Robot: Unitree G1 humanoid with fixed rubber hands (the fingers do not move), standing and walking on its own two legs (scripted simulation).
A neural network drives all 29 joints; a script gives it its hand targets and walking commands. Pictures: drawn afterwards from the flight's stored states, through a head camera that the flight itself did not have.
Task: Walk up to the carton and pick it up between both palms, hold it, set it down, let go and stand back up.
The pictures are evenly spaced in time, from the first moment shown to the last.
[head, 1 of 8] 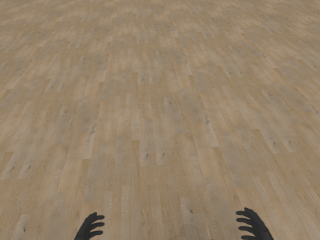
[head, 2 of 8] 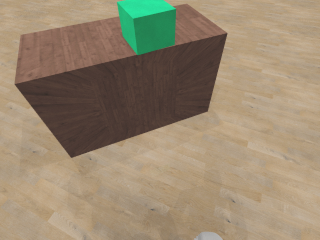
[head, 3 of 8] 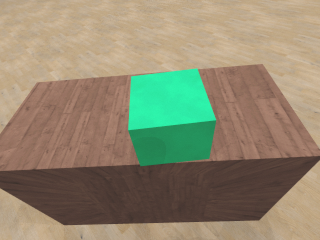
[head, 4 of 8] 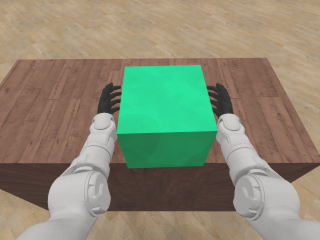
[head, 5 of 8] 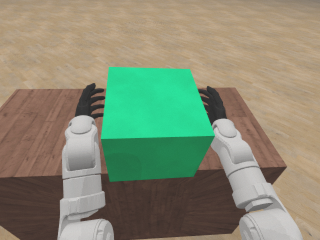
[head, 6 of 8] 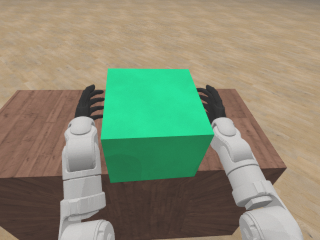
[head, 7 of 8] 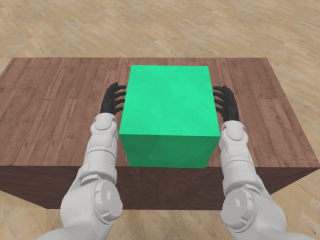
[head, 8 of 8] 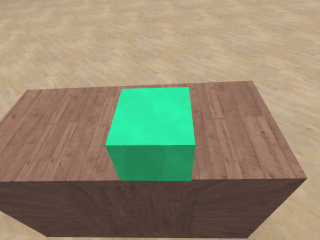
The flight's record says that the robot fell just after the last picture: no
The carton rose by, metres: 0.13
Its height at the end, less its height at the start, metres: +0.00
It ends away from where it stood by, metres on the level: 0.01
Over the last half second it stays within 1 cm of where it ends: yes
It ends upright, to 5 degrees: yes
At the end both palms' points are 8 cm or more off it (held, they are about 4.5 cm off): yes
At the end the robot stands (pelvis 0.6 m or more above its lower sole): yes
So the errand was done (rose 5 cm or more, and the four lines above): yes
